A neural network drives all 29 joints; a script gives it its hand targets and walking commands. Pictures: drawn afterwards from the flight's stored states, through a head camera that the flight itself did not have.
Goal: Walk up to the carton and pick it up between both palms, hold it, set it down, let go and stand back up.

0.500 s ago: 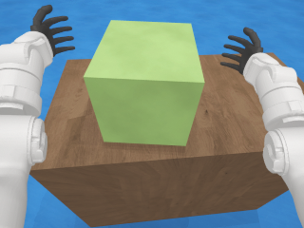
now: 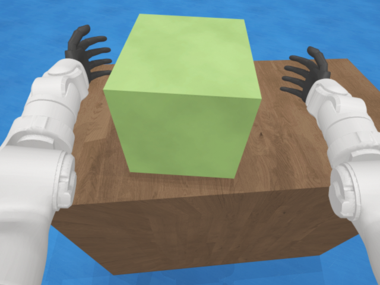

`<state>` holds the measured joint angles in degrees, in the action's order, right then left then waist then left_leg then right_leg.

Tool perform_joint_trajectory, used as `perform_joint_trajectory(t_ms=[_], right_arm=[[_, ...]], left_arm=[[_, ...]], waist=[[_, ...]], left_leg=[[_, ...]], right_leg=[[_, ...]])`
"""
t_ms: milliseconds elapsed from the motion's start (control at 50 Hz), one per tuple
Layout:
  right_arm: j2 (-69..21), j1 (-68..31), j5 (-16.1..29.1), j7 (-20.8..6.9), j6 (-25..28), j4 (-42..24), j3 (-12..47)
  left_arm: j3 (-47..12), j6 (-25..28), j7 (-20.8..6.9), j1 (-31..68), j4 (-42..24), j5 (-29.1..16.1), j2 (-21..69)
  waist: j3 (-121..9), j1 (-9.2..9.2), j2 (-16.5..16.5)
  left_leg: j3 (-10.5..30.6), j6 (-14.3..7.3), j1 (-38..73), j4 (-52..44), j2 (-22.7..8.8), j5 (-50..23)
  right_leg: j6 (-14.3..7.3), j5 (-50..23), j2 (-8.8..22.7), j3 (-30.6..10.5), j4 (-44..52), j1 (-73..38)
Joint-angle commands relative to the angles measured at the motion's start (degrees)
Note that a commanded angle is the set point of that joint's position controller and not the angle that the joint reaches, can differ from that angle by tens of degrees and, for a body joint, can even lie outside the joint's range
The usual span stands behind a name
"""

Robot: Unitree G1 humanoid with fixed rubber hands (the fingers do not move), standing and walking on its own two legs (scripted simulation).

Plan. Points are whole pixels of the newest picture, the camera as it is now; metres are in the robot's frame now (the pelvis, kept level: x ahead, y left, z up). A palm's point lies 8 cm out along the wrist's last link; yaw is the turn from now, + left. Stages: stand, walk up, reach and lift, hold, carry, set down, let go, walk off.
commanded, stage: reach and lift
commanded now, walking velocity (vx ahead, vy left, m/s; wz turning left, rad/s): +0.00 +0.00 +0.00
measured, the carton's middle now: (186, 96) +0.54 -0.02 +0.12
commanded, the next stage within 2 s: none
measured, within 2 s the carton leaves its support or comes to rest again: neither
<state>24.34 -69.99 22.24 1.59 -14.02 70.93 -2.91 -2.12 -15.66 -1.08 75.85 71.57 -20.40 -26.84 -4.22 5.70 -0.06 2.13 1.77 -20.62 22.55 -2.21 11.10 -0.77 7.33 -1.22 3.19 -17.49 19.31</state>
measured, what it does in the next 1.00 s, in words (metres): stands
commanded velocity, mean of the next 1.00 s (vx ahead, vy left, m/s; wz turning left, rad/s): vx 0.00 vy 0.00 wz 0.00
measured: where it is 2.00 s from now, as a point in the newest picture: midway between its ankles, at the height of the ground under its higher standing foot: outside the picture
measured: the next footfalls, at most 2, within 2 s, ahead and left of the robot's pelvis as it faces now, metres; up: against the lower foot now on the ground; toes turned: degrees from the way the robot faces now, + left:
none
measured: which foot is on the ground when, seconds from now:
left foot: down 0.00-1.00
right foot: down 0.00-1.00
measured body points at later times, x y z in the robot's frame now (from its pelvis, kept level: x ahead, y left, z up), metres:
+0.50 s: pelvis +0.00 +0.00 +0.00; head +0.06 +0.01 +0.45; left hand +0.51 +0.19 +0.20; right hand +0.47 -0.25 +0.18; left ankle -0.01 +0.13 -0.75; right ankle +0.01 -0.11 -0.75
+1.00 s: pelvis +0.00 +0.00 +0.00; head +0.06 +0.01 +0.45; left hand +0.51 +0.16 +0.19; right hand +0.48 -0.20 +0.17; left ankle -0.01 +0.13 -0.75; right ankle +0.01 -0.11 -0.75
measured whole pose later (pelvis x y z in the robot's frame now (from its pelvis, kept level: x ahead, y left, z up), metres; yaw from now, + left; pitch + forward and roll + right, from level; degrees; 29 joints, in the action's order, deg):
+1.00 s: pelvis +0.00 +0.00 +0.00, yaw +0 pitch +13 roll -1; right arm 15.9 -68.2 14.4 3.9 -6.6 72.2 -7.5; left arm -2.4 -6.3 2.4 72.8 72.1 -13.3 -18.0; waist -7.0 2.3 -0.1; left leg 2.1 1.8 -24.6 23.1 -2.3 11.1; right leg -0.8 7.0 -1.3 3.2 -17.5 23.1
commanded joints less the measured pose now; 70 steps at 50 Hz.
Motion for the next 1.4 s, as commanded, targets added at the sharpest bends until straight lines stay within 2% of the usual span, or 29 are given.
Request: perform_joint_trajectory(t_ms=[0, 40, 100, 120, 220, 240, 260, 280, 300, 380, 460, 480, 540, 560, 700, 820, 840, 920, 1000, 1020, 1040, 1060, 1140, 1180, 1200, 1220, 1240, 1300, 1380], right_arm=[[8.27, -17.74, -2.56, -0.97, 4.83, -5.45, -0.02], [8.16, -18.75, -2.77, -0.81, 6.03, -6.86, -0.14], [8.67, -19.55, -2.64, -0.44, 8.26, -8.88, -0.47], [8.49, -19.76, -2.11, -0.33, 8.70, -7.97, -0.53], [7.93, -17.79, -1.05, -0.02, 9.52, -7.62, 1.39], [7.78, -17.88, -0.65, 0.03, 9.78, -6.66, 1.44], [7.55, -17.35, -0.84, -0.05, 9.64, -5.76, 2.01], [8.14, -17.54, -0.46, 0.10, 9.95, -5.76, 1.49], [7.78, -17.11, -0.71, 0.03, 9.66, -3.96, 1.21], [6.79, -18.42, -0.79, 0.57, 10.16, -6.11, 1.97], [4.21, -19.03, -1.06, 0.54, 10.15, -4.46, 1.43], [3.28, -19.86, -1.33, 0.51, 9.95, -4.83, 1.30], [1.85, -20.64, -2.13, 0.44, 9.77, -4.16, 0.59], [0.68, -21.58, -2.29, 0.22, 9.40, -3.67, 0.84], [-2.09, -24.00, -6.07, 0.62, 9.28, -4.28, -1.53], [-4.42, -24.38, -8.80, 1.69, 10.39, -7.31, -3.58], [-4.61, -23.64, -9.40, 2.06, 10.71, -7.09, -4.04], [-4.10, -22.92, -10.85, 3.36, 10.65, -5.52, -5.87], [-3.59, -23.14, -12.30, 4.29, 11.13, -6.28, -7.27], [-4.32, -23.94, -11.79, 4.33, 11.04, -7.29, -6.56], [-4.54, -24.32, -11.88, 4.39, 10.77, -6.80, -6.83], [-4.49, -24.36, -11.90, 4.49, 10.96, -6.91, -7.07], [-5.33, -24.30, -10.80, 4.20, 10.65, -7.28, -6.12], [-5.44, -25.14, -10.91, 4.17, 10.43, -6.66, -6.24], [-5.36, -24.53, -10.99, 4.38, 10.36, -5.71, -6.70], [-5.40, -25.04, -11.28, 4.33, 10.19, -6.06, -6.43], [-5.94, -24.17, -11.45, 4.34, 9.78, -5.19, -6.32], [-6.25, -25.20, -11.29, 4.54, 10.10, -6.66, -6.83], [-6.51, -26.29, -12.06, 4.76, 9.54, -6.80, -7.00]], left_arm=[[-6.05, 4.50, 0.27, 19.46, -3.04, 1.13, -6.23], [-6.52, 5.60, 0.43, 20.21, -3.40, 0.75, -5.59], [-5.59, 7.14, 1.06, 20.84, -6.76, 1.37, -5.51], [-6.32, 7.43, 1.23, 21.08, -7.68, 1.36, -4.97], [-4.45, 7.75, 1.53, 18.50, -9.32, 2.62, -4.85], [-4.93, 7.92, 1.63, 18.77, -10.69, 2.53, -4.01], [-4.21, 7.77, 1.64, 18.21, -9.43, 3.10, -4.30], [-5.03, 7.93, 1.86, 18.73, -10.67, 2.71, -3.70], [-4.95, 7.93, 1.88, 18.68, -10.57, 3.13, -3.46], [-5.06, 8.51, 1.54, 18.53, -9.53, 2.71, -2.72], [-6.64, 8.95, 1.41, 19.70, -9.33, 2.62, -0.13], [-6.20, 9.04, 1.35, 19.76, -8.28, 2.82, 0.36], [-5.96, 9.89, 1.71, 21.12, -7.68, 3.27, 1.12], [-5.45, 9.82, 1.77, 21.58, -5.87, 3.72, 1.30], [-3.13, 10.60, 2.93, 22.22, -3.01, 6.47, 3.34], [-0.95, 11.42, 3.39, 22.21, -5.41, 8.25, 6.04], [-1.40, 11.58, 3.44, 21.81, -6.82, 8.29, 6.51], [1.30, 11.15, 3.74, 21.15, -8.15, 10.52, 6.83], [1.94, 10.57, 4.20, 20.19, -9.43, 11.24, 8.07], [2.20, 10.61, 4.28, 20.52, -9.66, 10.92, 8.09], [2.82, 10.59, 4.30, 20.96, -9.04, 11.16, 7.75], [1.95, 10.80, 4.37, 21.51, -10.10, 10.77, 8.68], [1.83, 11.01, 4.61, 21.62, -10.18, 10.48, 9.14], [2.07, 11.02, 4.63, 21.21, -8.55, 10.48, 9.31], [1.88, 11.00, 4.65, 21.32, -8.73, 10.56, 9.79], [2.90, 11.02, 4.79, 21.23, -7.94, 10.81, 9.09], [2.90, 11.06, 4.71, 21.29, -6.55, 10.92, 8.80], [2.08, 11.30, 5.08, 21.72, -8.12, 10.66, 10.12], [2.24, 11.58, 5.00, 22.94, -5.77, 9.97, 9.70]], waist=[[-38.22, -0.41, 3.16], [-40.20, -0.61, 3.25], [-46.19, -0.80, 3.83], [-47.19, -0.58, 5.66], [-48.01, -2.23, 5.13], [-47.63, -1.73, 6.12], [-46.86, -2.17, 5.21], [-47.06, -1.28, 5.86], [-45.94, -0.94, 5.79], [-45.77, -1.27, 4.54], [-43.79, -0.46, 5.34], [-44.26, -0.67, 4.14], [-41.69, -1.06, 4.50], [-40.31, -1.82, 4.10], [-38.07, -2.03, 1.75], [-42.83, -1.70, 1.99], [-44.02, -0.93, 2.58], [-44.46, -1.09, 3.26], [-44.44, -0.23, 3.49], [-44.40, -1.33, 2.72], [-44.44, -1.30, 2.27], [-44.32, -0.66, 3.53], [-44.48, -1.40, 2.88], [-42.40, -1.63, 2.46], [-42.12, -1.04, 2.64], [-41.87, -1.80, 1.94], [-41.28, -1.62, 1.80], [-41.44, -1.54, 2.44], [-40.32, -1.25, 0.74]], left_leg=[[-2.62, 2.06, 11.90, 2.66, 1.18, -18.03], [-2.54, 2.19, 11.58, 3.10, 1.11, -18.32], [-2.63, 2.76, 12.96, 4.67, 1.19, -23.19], [-2.61, 3.31, 13.95, 5.23, 1.07, -24.98], [-3.34, 3.39, 14.26, 5.86, 1.13, -27.85], [-3.35, 3.67, 14.89, 6.02, 1.00, -28.77], [-3.43, 3.47, 14.22, 6.07, 1.10, -28.55], [-3.35, 3.87, 15.29, 6.22, 1.07, -29.34], [-3.19, 3.73, 15.64, 6.04, 0.99, -28.90], [-3.29, 3.02, 12.62, 5.31, 1.32, -25.82], [-3.09, 2.85, 12.26, 4.94, 1.31, -24.53], [-2.96, 2.58, 11.80, 4.75, 1.24, -23.40], [-2.81, 2.14, 10.40, 3.53, 1.29, -20.15], [-2.83, 1.74, 8.77, 3.35, 1.31, -18.64], [-2.61, 0.65, 6.10, 1.36, 1.07, -13.52], [-3.27, 0.97, 5.92, 1.80, 1.34, -17.88], [-3.15, 1.26, 6.72, 2.05, 1.26, -19.53], [-4.02, 1.90, 8.41, 2.63, 1.24, -22.65], [-4.31, 2.63, 10.21, 3.12, 1.31, -24.82], [-4.72, 2.36, 9.97, 3.18, 1.28, -24.68], [-4.62, 2.29, 9.34, 2.96, 1.33, -24.16], [-4.62, 2.69, 9.53, 3.00, 1.41, -24.74], [-4.73, 2.57, 10.61, 3.41, 1.19, -24.58], [-4.81, 2.15, 9.46, 2.95, 1.02, -22.91], [-4.60, 2.31, 9.98, 2.91, 1.18, -23.17], [-4.65, 1.97, 8.85, 2.49, 1.26, -22.20], [-4.70, 1.68, 7.71, 2.14, 1.34, -20.35], [-4.59, 1.93, 8.37, 2.24, 1.34, -21.13], [-4.49, 1.02, 5.29, 1.06, 1.33, -17.99]], right_leg=[[2.45, -21.17, -1.75, 1.23, -2.61, -4.61], [2.44, -20.68, -1.81, 1.48, -2.84, -3.98], [2.44, -24.85, -2.11, 1.63, -3.58, -4.39], [2.38, -25.34, -2.14, 1.85, -3.71, -3.48], [2.48, -27.67, -2.24, 1.23, -3.83, -5.07], [2.38, -26.79, -2.27, 1.40, -3.50, -4.32], [2.61, -27.41, -2.20, 1.15, -3.51, -4.48], [2.39, -27.14, -2.34, 1.52, -3.40, -4.03], [2.25, -26.23, -2.24, 1.34, -3.03, -3.33], [2.58, -26.56, -1.74, 0.72, -3.31, -5.18], [2.55, -24.71, -1.56, 1.18, -2.95, -3.53], [2.37, -23.71, -1.64, 1.13, -2.79, -3.35], [2.31, -20.33, -1.24, 0.84, -2.50, -3.06], [2.21, -19.10, -1.05, 0.59, -2.49, -2.73], [2.37, -16.77, -0.53, 0.17, -2.36, -3.52], [2.68, -22.44, -0.68, -0.04, -3.22, -7.19], [2.61, -24.14, -0.74, 0.04, -3.42, -7.76], [2.69, -26.14, -1.16, -0.06, -3.60, -8.58], [2.75, -27.74, -1.27, -0.01, -3.30, -9.36], [2.94, -27.67, -1.43, -0.07, -3.46, -9.86], [3.02, -27.49, -1.29, -0.17, -3.62, -10.28], [2.81, -26.82, -1.37, 0.04, -3.53, -10.00], [2.53, -25.71, -1.41, 0.19, -3.29, -9.35], [2.43, -24.21, -1.24, -0.09, -2.96, -9.44], [2.34, -23.88, -1.24, -0.08, -2.85, -9.17], [2.44, -23.96, -1.13, -0.17, -2.92, -9.53], [2.55, -23.04, -0.82, -0.39, -2.77, -9.85], [2.32, -22.99, -0.96, -0.40, -2.91, -9.71], [2.52, -22.03, -0.52, -0.67, -2.89, -10.46]])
